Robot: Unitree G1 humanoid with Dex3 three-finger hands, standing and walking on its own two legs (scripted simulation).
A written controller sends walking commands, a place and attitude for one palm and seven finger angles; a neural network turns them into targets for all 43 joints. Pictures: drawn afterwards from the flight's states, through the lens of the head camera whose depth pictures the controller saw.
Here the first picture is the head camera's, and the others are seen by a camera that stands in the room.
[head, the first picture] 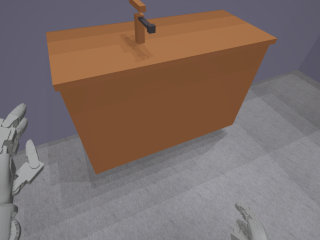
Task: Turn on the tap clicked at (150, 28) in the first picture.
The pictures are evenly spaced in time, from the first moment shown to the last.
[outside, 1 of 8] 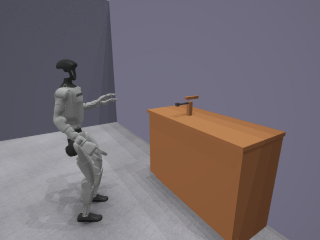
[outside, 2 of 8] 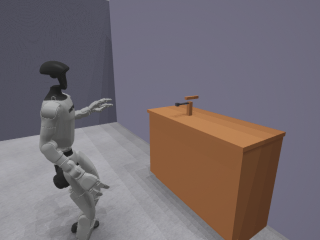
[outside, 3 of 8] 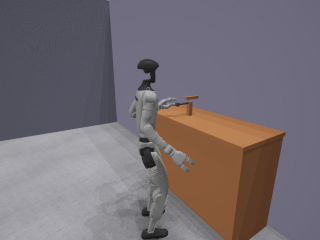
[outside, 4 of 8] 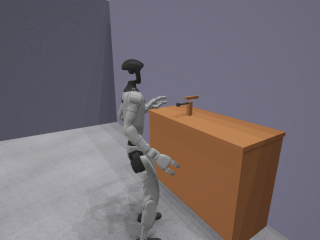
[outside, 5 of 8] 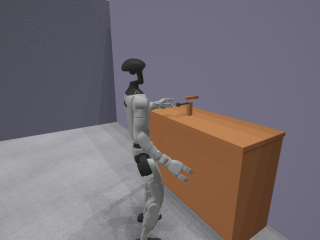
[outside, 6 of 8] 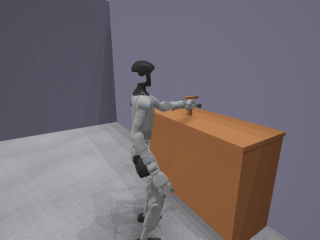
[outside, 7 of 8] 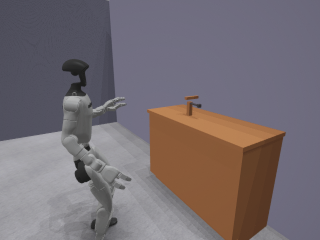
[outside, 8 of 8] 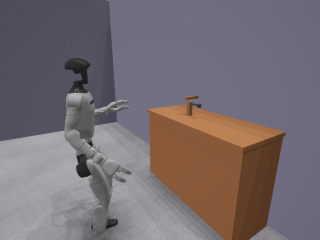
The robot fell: no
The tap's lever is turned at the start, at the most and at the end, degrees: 0 83 82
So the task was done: yes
